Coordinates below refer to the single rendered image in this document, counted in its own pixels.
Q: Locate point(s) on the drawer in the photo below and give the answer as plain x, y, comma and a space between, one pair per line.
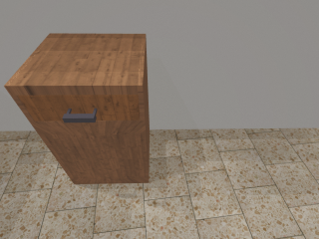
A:
109, 107

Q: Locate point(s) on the handle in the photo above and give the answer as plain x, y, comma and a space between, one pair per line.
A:
70, 118

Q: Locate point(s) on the cabinet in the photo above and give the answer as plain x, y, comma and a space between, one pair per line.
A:
91, 64

